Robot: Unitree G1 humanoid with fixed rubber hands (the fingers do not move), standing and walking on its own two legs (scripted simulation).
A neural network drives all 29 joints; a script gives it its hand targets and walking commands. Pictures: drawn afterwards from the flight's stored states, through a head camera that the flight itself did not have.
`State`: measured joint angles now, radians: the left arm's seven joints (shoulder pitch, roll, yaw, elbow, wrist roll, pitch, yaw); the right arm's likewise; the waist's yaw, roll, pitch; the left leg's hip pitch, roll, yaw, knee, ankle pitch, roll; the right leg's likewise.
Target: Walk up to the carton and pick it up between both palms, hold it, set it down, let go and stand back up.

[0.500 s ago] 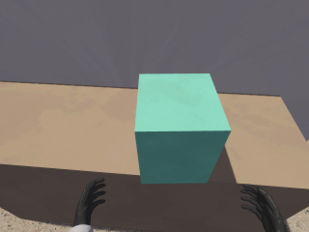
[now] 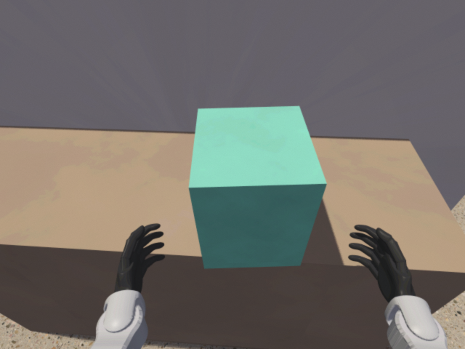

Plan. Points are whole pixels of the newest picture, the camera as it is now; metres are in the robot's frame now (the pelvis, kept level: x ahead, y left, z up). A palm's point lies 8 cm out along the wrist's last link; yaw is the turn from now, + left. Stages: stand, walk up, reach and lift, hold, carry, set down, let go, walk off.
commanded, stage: reach and lift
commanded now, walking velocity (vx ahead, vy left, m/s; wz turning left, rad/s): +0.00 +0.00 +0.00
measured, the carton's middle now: (250, 189) +0.40 +0.02 +0.05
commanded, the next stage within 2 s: none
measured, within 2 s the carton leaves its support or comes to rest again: neither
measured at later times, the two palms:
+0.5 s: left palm (133, 215) +0.28 +0.20 +0.12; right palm (395, 220) +0.30 -0.21 +0.11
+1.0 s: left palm (137, 163) +0.35 +0.20 +0.18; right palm (398, 159) +0.37 -0.22 +0.18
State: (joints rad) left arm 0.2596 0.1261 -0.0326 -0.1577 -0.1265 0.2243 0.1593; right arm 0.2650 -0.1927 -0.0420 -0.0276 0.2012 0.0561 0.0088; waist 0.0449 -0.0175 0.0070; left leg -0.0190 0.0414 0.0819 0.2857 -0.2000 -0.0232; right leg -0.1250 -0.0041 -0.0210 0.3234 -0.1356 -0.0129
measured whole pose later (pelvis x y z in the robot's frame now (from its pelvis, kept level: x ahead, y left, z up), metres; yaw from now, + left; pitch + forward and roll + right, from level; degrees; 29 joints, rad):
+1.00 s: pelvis +0.00 +0.00 +0.00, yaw +0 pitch +0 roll +0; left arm -0.45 0.18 0.21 -0.11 -0.11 0.81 0.11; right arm -0.53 -0.41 0.02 0.27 0.45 0.40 -0.06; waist -0.03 -0.02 -0.02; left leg -0.10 0.05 0.08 0.30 -0.20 -0.03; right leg -0.19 0.01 -0.02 0.30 -0.11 -0.01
